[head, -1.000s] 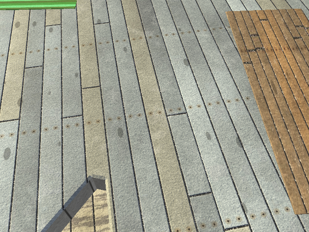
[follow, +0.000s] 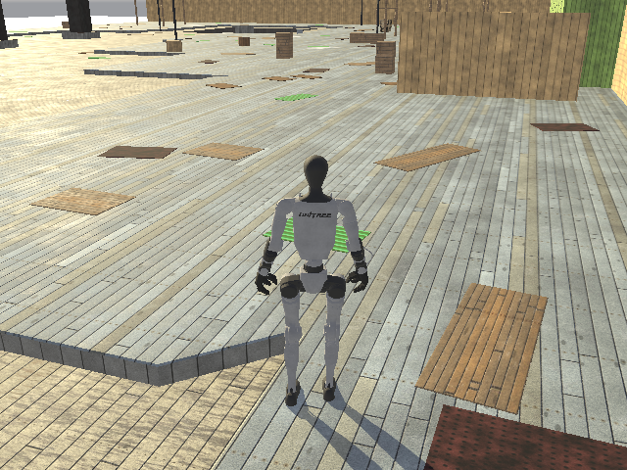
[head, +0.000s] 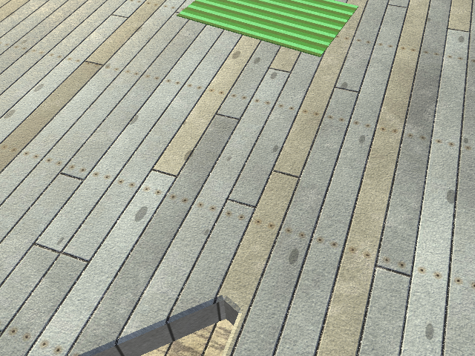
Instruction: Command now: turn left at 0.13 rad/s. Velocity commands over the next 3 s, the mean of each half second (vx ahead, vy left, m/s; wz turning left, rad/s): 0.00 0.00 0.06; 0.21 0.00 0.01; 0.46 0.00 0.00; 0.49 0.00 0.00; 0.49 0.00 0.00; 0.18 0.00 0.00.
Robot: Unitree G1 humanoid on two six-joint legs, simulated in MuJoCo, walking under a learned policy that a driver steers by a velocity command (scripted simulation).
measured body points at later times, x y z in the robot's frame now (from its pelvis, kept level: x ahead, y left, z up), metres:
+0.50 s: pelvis +0.00 +0.00 +0.01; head +0.01 +0.00 +0.45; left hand +0.07 +0.26 -0.13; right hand +0.09 -0.25 -0.13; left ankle -0.02 +0.11 -0.74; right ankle +0.03 -0.08 -0.74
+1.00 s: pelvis +0.07 +0.02 +0.00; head +0.07 +0.04 +0.45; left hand +0.09 +0.29 -0.15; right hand +0.06 -0.23 -0.14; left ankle +0.03 +0.11 -0.74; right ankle +0.04 -0.08 -0.70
